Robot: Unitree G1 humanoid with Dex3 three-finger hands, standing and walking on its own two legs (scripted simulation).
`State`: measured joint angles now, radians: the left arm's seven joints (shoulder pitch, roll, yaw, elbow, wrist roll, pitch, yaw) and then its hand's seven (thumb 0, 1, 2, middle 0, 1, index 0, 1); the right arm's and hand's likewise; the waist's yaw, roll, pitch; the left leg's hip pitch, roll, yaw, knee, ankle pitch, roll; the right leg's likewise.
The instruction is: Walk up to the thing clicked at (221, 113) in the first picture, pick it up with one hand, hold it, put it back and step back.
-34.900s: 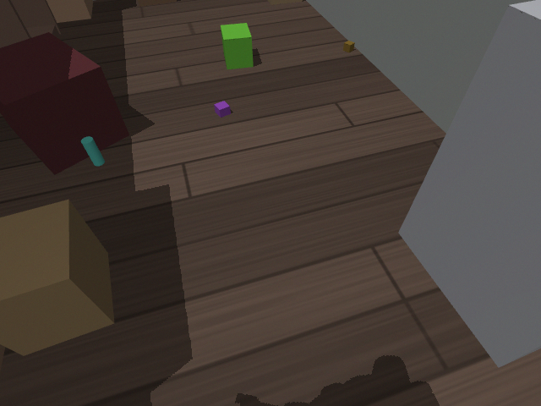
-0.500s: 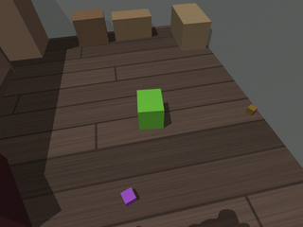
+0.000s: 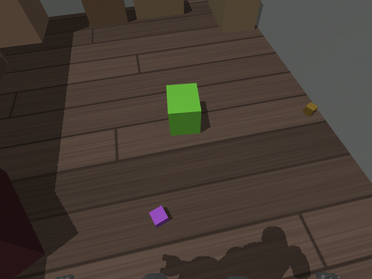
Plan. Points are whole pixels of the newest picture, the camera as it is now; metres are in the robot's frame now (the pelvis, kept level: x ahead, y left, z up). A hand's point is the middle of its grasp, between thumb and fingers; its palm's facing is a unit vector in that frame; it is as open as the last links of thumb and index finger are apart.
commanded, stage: step back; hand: left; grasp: from above
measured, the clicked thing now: (159, 216) +0.46 +0.17 -0.74
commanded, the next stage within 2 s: none
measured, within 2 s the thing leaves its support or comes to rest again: neither
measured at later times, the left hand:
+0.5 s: hand out of the picture +0.03 +0.31 -0.17, palm faces -0.09 -0.92 -0.38, open 7.4 cm
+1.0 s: hand out of the picture -0.10 +0.31 -0.16, palm faces -0.01 -0.93 -0.38, open 7.4 cm
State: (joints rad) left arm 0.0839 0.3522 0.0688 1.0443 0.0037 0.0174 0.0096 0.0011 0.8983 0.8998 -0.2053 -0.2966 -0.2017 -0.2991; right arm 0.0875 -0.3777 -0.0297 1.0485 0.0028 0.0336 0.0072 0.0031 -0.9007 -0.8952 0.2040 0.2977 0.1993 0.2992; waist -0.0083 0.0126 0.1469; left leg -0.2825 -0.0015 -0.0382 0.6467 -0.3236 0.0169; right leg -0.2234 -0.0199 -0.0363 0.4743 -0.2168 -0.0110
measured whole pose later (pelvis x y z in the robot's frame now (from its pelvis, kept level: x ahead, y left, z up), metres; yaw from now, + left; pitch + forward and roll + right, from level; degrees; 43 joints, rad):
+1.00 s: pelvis -0.24 +0.05 -0.02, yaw +0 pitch -3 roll +2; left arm 0.10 0.39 0.07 0.76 0.02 0.06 0.01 0.00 0.90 0.90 -0.20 -0.30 -0.20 -0.30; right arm 0.19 -0.38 -0.05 0.89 -0.03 0.03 -0.01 0.00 -0.90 -0.90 0.20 0.30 0.20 0.30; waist 0.00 -0.06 0.20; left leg -0.23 -0.06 -0.01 0.64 -0.35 0.03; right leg -0.42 -0.03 0.02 0.74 -0.33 -0.01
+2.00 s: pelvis -0.59 +0.02 -0.02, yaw -5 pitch -2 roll +0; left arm 0.20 0.40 0.08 0.90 0.03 0.03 0.00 0.00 0.90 0.90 -0.20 -0.30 -0.20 -0.30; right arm 0.11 -0.39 -0.04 0.84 -0.04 0.04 0.00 0.00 -0.90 -0.89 0.21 0.30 0.20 0.30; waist 0.01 0.00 0.13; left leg -0.44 0.06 0.03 0.64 -0.18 0.02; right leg -0.19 0.02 0.04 0.64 -0.45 -0.02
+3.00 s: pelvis -0.58 +0.02 -0.01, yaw +1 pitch -2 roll +0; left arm 0.13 0.37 0.04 1.05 0.01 -0.02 0.00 0.00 0.90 0.90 -0.20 -0.30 -0.20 -0.30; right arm 0.10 -0.33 -0.02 1.06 -0.01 -0.01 0.01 0.00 -0.90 -0.90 0.20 0.30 0.20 0.30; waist 0.02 -0.01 0.08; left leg -0.25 0.01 0.00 0.55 -0.27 0.00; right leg -0.16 -0.03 -0.05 0.53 -0.33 0.01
